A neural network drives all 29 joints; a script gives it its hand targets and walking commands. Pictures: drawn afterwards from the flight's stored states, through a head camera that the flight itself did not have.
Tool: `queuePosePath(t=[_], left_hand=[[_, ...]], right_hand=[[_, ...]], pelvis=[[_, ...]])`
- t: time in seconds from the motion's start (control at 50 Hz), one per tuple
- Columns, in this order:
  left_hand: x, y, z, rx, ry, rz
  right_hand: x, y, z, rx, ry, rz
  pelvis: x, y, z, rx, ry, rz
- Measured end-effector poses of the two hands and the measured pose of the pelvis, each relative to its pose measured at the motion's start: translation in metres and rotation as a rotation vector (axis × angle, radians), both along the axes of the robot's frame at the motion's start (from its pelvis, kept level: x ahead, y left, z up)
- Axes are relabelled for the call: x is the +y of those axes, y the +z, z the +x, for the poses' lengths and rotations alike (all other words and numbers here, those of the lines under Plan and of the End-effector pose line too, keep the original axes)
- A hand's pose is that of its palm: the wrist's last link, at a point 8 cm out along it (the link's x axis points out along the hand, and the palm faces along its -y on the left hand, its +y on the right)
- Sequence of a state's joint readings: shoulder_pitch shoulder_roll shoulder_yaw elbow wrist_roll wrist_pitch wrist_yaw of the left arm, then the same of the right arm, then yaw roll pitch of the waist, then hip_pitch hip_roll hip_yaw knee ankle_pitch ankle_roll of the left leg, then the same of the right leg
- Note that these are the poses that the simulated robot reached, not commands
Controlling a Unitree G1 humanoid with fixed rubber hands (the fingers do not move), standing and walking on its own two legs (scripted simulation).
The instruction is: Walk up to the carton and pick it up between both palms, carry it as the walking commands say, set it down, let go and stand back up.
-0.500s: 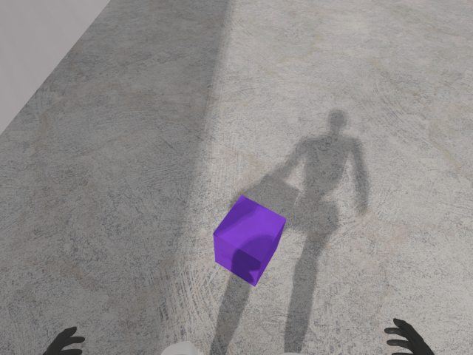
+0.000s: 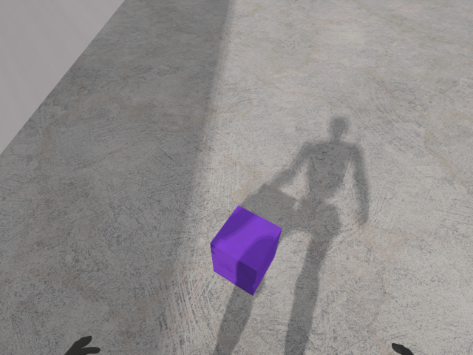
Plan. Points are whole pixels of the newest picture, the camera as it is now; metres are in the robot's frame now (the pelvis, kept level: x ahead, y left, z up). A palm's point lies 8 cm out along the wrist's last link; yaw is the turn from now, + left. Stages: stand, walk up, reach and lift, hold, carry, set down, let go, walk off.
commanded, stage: walk up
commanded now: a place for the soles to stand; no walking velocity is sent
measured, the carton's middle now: (245, 251) +0.58 -0.04 -0.64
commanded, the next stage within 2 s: none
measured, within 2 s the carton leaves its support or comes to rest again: neither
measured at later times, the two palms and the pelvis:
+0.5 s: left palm out of the picture +0.21 +0.45 -0.10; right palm (365, 344) +0.16 -0.23 -0.13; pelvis +0.10 +0.11 -0.04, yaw -14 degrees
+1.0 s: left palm (38, 216) +0.44 +0.49 -0.14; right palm (308, 330) +0.19 -0.13 -0.16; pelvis +0.21 +0.21 -0.07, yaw -25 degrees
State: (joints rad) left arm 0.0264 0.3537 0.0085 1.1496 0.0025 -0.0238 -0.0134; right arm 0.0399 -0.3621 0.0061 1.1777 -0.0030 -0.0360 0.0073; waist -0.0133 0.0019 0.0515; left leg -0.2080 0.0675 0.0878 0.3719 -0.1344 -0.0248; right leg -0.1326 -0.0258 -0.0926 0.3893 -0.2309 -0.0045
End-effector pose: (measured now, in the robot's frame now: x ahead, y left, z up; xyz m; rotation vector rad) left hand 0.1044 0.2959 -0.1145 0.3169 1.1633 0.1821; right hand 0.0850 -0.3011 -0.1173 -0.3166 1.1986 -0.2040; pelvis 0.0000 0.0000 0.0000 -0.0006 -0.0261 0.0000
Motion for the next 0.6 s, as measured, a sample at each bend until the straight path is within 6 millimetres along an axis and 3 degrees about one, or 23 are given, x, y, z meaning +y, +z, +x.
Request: queuePosePath(t=[0.06,0.12,0.22,0.32,0.4,0.5,0.6], left_hand=[[0.003,0.003,-0.001,-0.019,-0.005,0.018],[0.023,0.008,-0.018,0.018,-0.011,0.085],[0.079,0.023,-0.035,0.091,0.002,0.205],[0.137,0.024,-0.017,0.09,-0.014,0.285],[0.166,0.011,0.025,0.094,-0.07,0.314],[0.155,0.01,0.106,0.045,-0.211,0.277],[0.139,0.017,0.185,-0.062,-0.335,0.278]], right_hand=[[-0.003,0.001,0.003,-0.015,0.003,0.011],[-0.011,0.007,0.017,-0.077,-0.008,0.004],[-0.013,0.008,0.035,-0.121,-0.018,-0.017],[0.012,-0.001,0.064,-0.131,-0.013,-0.032],[0.042,-0.009,0.084,-0.19,-0.026,-0.038],[0.072,-0.015,0.072,-0.188,-0.124,0.0],[0.084,-0.032,0.046,-0.12,-0.213,0.01]], pelvis=[[0.0,-0.001,0.001,0.007,-0.02,0.002],[0.01,-0.003,0.006,0.018,-0.075,-0.01],[0.033,-0.011,0.023,0.019,-0.101,-0.032],[0.065,-0.027,0.05,0.014,-0.12,-0.038],[0.093,-0.041,0.071,0.006,-0.17,0.01],[0.11,-0.035,0.096,0.007,-0.244,0.021],[0.118,-0.04,0.126,0.025,-0.289,0.015]])
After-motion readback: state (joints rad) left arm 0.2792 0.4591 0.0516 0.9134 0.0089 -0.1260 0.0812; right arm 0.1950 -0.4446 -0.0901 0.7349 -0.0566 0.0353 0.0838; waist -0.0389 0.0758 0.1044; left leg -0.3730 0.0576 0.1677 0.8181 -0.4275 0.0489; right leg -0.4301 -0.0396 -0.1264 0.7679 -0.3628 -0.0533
